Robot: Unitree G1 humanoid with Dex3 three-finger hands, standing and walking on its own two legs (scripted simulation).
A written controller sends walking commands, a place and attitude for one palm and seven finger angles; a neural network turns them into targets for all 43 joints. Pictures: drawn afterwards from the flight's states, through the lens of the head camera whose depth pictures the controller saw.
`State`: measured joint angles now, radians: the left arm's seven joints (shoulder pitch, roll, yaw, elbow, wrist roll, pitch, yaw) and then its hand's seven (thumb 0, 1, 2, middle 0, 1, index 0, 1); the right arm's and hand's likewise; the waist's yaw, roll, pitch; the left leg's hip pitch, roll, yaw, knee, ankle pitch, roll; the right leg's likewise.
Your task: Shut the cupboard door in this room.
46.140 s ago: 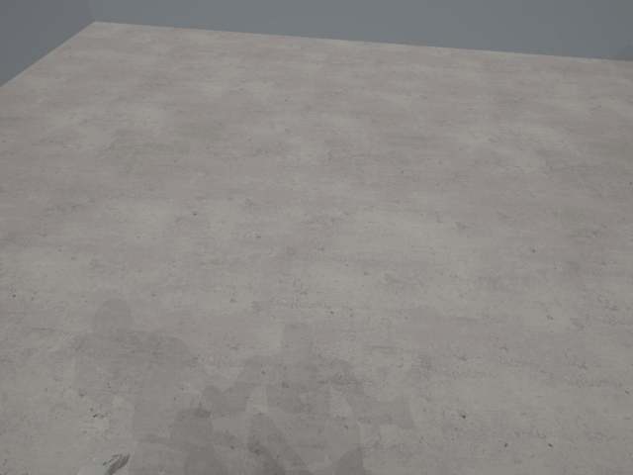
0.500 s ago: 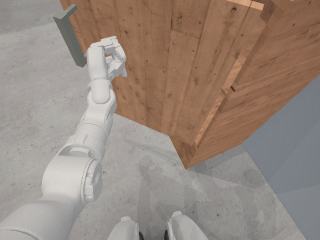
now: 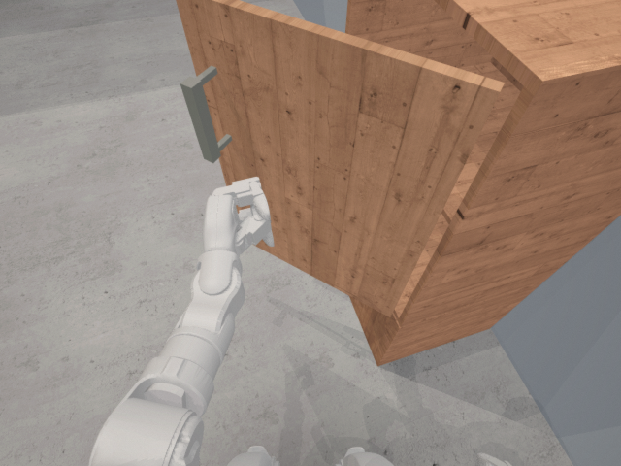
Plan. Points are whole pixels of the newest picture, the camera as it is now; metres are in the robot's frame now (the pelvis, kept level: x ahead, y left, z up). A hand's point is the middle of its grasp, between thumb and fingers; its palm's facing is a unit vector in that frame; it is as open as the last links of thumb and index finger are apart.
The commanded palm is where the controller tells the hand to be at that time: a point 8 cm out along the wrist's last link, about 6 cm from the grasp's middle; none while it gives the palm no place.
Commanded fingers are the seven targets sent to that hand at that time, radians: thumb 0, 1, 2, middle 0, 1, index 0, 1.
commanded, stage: pull the fist back off the door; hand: left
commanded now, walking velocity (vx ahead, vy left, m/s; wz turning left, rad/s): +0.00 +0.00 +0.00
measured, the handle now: (210, 116) +0.62 +0.15 +0.07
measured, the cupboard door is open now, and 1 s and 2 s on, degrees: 42 42 42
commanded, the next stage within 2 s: draw the hand back to the body in 0.08 s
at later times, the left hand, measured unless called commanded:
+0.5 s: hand (214, 220) +0.38 +0.11 +0.11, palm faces +0.00 -1.00 -0.07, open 3.1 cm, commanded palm +0.34 +0.15 +0.12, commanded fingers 0.00 0.90 0.90 -1.30 -1.50 -1.30 -1.50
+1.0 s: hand (85, 302) +0.26 +0.20 +0.15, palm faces +0.12 -0.96 -0.24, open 3.4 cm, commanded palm +0.23 +0.25 +0.18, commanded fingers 0.00 0.90 0.90 -0.72 -0.87 -0.72 -0.87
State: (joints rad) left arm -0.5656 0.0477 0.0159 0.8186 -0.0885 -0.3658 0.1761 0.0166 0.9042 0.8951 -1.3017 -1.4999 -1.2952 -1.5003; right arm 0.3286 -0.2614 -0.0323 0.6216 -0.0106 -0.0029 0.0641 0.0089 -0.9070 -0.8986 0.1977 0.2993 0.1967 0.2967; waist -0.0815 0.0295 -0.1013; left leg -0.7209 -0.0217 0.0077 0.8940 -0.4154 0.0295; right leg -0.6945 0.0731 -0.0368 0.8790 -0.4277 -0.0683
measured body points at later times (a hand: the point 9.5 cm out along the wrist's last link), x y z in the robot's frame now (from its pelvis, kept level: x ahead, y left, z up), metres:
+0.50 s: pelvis +0.00 +0.01 +0.01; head +0.03 -0.01 +0.46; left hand +0.37 +0.16 +0.12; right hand +0.08 -0.24 -0.11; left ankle +0.01 +0.10 -0.69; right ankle +0.00 -0.08 -0.69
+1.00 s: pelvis +0.01 +0.03 +0.05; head +0.00 +0.02 +0.49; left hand +0.25 +0.25 +0.17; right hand +0.22 -0.17 -0.03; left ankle +0.01 +0.10 -0.69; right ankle +0.00 -0.08 -0.69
